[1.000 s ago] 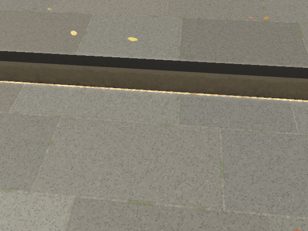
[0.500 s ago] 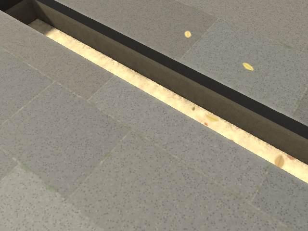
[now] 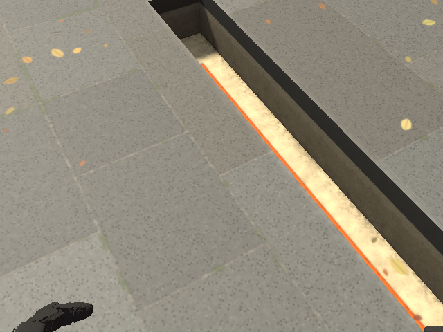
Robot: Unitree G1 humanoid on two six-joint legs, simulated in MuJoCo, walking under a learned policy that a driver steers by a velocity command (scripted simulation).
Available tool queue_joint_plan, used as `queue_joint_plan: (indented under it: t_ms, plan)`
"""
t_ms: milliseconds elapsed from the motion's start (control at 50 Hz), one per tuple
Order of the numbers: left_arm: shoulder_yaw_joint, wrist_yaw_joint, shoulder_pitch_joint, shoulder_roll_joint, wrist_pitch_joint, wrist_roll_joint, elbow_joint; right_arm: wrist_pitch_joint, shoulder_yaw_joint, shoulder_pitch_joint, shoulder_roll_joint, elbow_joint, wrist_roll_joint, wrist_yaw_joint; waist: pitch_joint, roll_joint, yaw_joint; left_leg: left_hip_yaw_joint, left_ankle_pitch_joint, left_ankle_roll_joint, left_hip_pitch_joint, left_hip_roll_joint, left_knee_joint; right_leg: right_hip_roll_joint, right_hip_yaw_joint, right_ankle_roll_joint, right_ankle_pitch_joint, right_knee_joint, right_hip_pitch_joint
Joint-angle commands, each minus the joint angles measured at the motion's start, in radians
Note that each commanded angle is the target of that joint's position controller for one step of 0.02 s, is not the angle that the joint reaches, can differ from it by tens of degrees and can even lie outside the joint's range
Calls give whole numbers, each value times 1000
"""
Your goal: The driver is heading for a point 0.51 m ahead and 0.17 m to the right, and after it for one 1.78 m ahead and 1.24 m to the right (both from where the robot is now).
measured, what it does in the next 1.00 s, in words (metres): steps to the right, turning right: right foot, then left foot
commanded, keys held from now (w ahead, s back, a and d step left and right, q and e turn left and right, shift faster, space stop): e+shift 0.58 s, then w+e+shift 0.26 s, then w+q+shift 0.16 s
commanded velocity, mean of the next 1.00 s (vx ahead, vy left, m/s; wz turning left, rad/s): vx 0.23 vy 0.00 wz -0.54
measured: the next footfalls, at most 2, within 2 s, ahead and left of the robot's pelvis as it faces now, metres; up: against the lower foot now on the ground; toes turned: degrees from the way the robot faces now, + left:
right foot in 0.08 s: +0.11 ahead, -0.15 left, +0.00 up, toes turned +5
left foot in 0.48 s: +0.08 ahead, +0.07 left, +0.00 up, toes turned -23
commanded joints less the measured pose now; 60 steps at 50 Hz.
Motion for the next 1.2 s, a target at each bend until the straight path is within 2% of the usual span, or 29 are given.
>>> queue_joint_plan:
  t_ms: [20, 80, 100, 120, 140, 180, 220, 260, 340, 400, 480, 500, 520, 540, 560, 620, 700, 800, 820, 900, 980, 1020, 1040, 1060, 1080, 1100, 1120, 1140, 1200]
  plan:
    - [20, -5, 71, 78, -9, 6, -40, -15, -17, -17, -87, -71, -14, 2, -244, 160, 1, -210, 135, 144, 116, 266, -66, -16, -76, -11, 50, -45, 173]
    - [-3, -30, 81, 13, -27, 37, -50, -32, 38, 44, 45, -13, -31, 17, -212, 119, 12, -133, -60, 43, 73, 207, -8, -69, -55, -77, 264, -357, 378]
    - [6, -30, 26, 80, -27, 52, -82, -37, 37, 158, 49, 13, -51, 15, -171, -70, -80, -16, -326, -25, 67, 101, 146, -197, 141, -141, 352, -415, 348]
    - [2, -27, -23, 89, -25, 56, -91, -43, 15, 146, -16, -4, -47, 14, -88, -200, -113, 51, -340, -71, 94, 100, 125, -273, 276, -265, 233, -496, 187]
    - [11, -25, -49, 95, -19, 34, -111, -50, 1, 59, -63, -13, -41, 6, -38, -181, -81, 77, -243, -83, 126, 130, 90, -240, 302, -264, 44, -518, 117]
    - [42, -20, 40, 183, -3, -7, -105, -51, -11, -57, -69, -20, -34, -2, -26, -126, -8, 128, -193, -80, 125, 109, 90, -181, 287, -221, -67, -511, 137]
    - [64, -7, 102, 222, 8, -17, -110, -54, -11, -65, -40, -22, -21, 2, -34, -161, 21, 140, -264, -81, 36, 85, 137, -189, 356, -250, -40, -504, 235]
    - [66, 1, 172, 188, 9, -14, -106, -63, -12, -82, -25, -18, -11, 2, -87, -178, 58, 100, -399, -90, -83, 78, 268, -204, 424, -289, 100, -485, 388]
    - [84, 11, 167, 169, 28, -35, -119, -76, -13, -76, -6, 16, 3, -3, -183, -121, 50, 70, -389, -118, -125, 81, 283, -173, 419, -274, 303, -421, 526]
    - [97, 19, 142, 170, 58, -36, -134, -84, -12, -56, -3, 47, 18, 9, -197, -163, 42, 91, -310, -113, 3, 54, 139, -127, 415, -251, 279, -432, 460]
    - [96, 22, 110, 155, 69, -58, -152, -88, -39, 71, -66, 115, 16, 17, -203, -175, -13, 89, -59, -57, 321, 129, -211, -45, 399, -175, 35, -402, 260]
    - [81, 20, 177, 101, 72, -50, -141, -79, -50, 58, -124, 105, -1, 12, -217, -10, 27, -81, -73, 18, 455, 329, -236, 55, 274, -124, -221, -216, 99]
    - [89, 19, 182, 117, 56, -50, -169, -76, -52, 2, -177, 83, -59, 18, -155, 255, 55, -314, 48, 144, 364, 523, -256, 153, 103, -81, -329, 20, -92]
    - [113, 15, 183, 202, 44, -31, -161, -86, -45, -60, -136, 61, -73, 16, -98, 202, 69, -280, 121, 186, 290, 573, -257, 51, 76, -45, -284, 204, -116]
    - [122, 12, 204, 229, 46, -30, -134, -89, -28, -118, -80, 47, -57, 6, -79, 130, 85, -156, 127, 150, 263, 502, -235, 30, 45, -33, -208, 276, -103]
    - [98, 4, 221, 160, 64, -29, -119, -91, -14, -54, -66, 60, -14, -21, -80, 131, 35, -19, -161, 98, 354, 417, -279, -29, -31, -8, -11, 450, -234]
    - [72, -12, 105, 139, 36, -38, -187, -114, -17, 123, -107, 96, -22, -17, -30, 120, -62, -26, -435, 94, 482, 451, -358, -102, -90, 7, 44, 454, -426]
    - [58, -26, 104, 107, 12, -47, -201, -144, -20, 181, -115, 133, -31, 0, 30, 121, -61, 103, -355, 81, 488, 473, -387, -139, -74, 1, 139, 414, -472]
    - [62, -69, 58, 117, 61, 81, -180, -141, -11, 248, -104, 163, -61, 21, 57, 35, -68, 180, -357, 57, 422, 468, -396, -96, -128, -25, 120, 402, -421]
    - [39, -105, 21, 62, 68, 39, -190, -167, 4, 283, -76, 204, -63, 27, 114, 122, -48, 209, -367, 68, 353, 490, -438, -83, -67, -93, 182, 233, -367]
    - [21, -107, -78, 69, 41, 45, -215, -149, 10, 313, -98, 254, -42, 17, 122, 125, -38, 266, -105, 100, 385, 494, -473, -96, -225, -146, 63, -36, -180]
    - [20, -93, -18, 67, 26, 43, -200, -132, 5, 321, -143, 282, -33, 18, 72, 157, 1, 289, 316, 107, 372, 491, -362, -25, -280, -186, -64, -132, 60]
    - [36, -79, 163, 88, 14, 40, -147, -126, 1, 307, -168, 297, -28, 22, -17, 142, 102, 326, 610, 107, 331, 471, -142, 28, -289, -199, -58, -171, 294]
    - [61, -60, 432, 129, 0, 43, -59, -130, 6, 271, -167, 287, -22, 27, -168, 86, 242, 361, 611, 86, 148, 400, 167, 28, -246, -203, 7, -200, 674]
    - [90, -30, 568, 263, -8, 64, -40, -136, 40, 280, -37, 229, -15, 48, -356, -172, 269, 328, -99, 63, -183, 263, 598, -293, 146, -205, -433, -311, 1008]
    - [88, -8, 564, 318, -17, 51, -78, -149, 37, 180, -13, 151, 12, 44, -427, -269, 285, 85, -393, 68, -338, 125, 844, -463, 511, -145, -474, -515, 943]
    - [74, 2, 468, 265, -14, 56, -58, -143, 18, 126, -55, 146, 14, 36, -286, -92, 220, 20, -238, 67, -389, 166, 901, -451, 411, -109, -305, -519, 786]
    - [49, -3, 409, 188, -15, 57, -39, -141, 21, 177, -41, 168, 4, 36, -171, -61, 139, 81, -174, 60, -379, 220, 885, -426, 264, -116, -180, -480, 663]
    - [9, -9, 282, 55, -40, 20, -25, -81, 23, 289, 16, 244, -29, 60, -71, -153, 12, 149, -76, 18, -255, 293, 801, -289, -49, -88, 25, -535, 431]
